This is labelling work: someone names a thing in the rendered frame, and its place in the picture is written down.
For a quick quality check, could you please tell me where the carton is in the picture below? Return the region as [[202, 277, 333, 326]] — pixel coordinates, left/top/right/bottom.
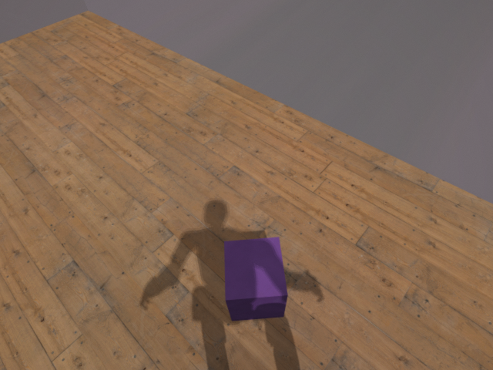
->
[[224, 237, 288, 321]]

